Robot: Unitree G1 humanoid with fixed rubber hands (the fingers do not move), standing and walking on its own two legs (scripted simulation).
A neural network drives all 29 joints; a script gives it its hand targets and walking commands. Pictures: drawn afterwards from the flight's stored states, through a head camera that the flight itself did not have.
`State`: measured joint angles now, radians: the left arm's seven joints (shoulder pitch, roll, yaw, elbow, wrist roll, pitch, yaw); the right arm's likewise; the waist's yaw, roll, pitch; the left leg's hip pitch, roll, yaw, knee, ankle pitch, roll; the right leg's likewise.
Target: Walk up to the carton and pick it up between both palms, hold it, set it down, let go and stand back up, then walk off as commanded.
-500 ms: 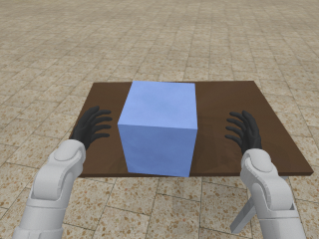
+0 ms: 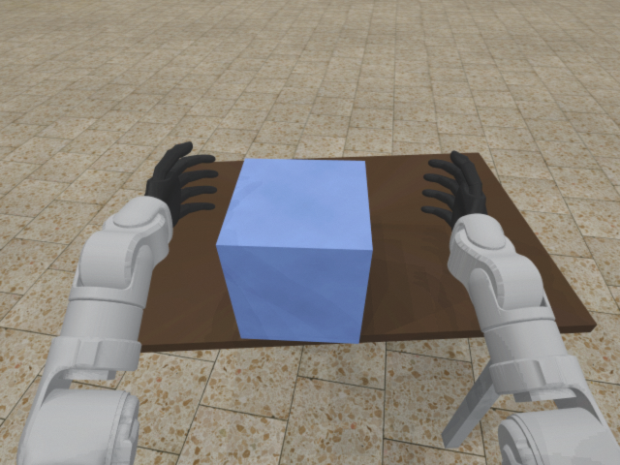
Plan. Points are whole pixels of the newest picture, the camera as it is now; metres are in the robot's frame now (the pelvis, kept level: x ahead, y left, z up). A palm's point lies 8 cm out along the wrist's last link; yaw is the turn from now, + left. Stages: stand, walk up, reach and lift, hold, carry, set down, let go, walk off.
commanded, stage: reach and lift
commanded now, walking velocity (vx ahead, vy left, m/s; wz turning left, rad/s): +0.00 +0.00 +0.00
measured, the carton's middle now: (301, 251) +0.43 +0.04 +0.05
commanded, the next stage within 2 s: none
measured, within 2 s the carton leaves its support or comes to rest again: neither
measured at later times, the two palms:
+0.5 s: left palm (175, 165) +0.43 +0.20 +0.21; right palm (448, 180) +0.42 -0.15 +0.19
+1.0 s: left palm (191, 212) +0.44 +0.20 +0.12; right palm (430, 234) +0.41 -0.15 +0.10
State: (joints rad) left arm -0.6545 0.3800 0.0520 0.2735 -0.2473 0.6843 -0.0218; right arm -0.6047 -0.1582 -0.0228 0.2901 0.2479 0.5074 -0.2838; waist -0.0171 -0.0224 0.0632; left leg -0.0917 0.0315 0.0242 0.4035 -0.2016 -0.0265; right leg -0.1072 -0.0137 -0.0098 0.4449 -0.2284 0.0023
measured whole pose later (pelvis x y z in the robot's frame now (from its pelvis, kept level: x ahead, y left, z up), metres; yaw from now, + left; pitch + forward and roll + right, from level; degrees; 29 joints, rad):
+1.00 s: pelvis +0.00 +0.00 +0.00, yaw +0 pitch +2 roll +0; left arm -0.89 0.33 0.05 0.96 -0.21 0.13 -0.01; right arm -0.81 -0.09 -0.02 0.85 0.27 0.11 -0.27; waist -0.04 -0.02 0.06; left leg -0.25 0.03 0.02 0.40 -0.18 -0.03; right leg -0.26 -0.01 -0.01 0.43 -0.20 0.00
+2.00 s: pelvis +0.00 +0.01 +0.00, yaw +0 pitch +5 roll +0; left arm -0.88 0.11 0.40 0.96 0.27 0.00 -0.05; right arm -0.78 0.16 -0.36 0.89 -0.23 -0.13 -0.22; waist -0.03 -0.02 0.01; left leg -0.30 0.03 0.02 0.40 -0.18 -0.02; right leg -0.30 -0.01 -0.01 0.39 -0.18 0.01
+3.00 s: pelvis +0.01 +0.02 +0.00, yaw +0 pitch +4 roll -1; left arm -0.87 0.07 0.40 0.96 0.29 -0.02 -0.02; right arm -0.74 0.15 -0.41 0.89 -0.25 -0.20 -0.19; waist -0.03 -0.02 0.00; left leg -0.30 0.03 0.02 0.40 -0.18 -0.01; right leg -0.27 -0.01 -0.01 0.35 -0.16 0.02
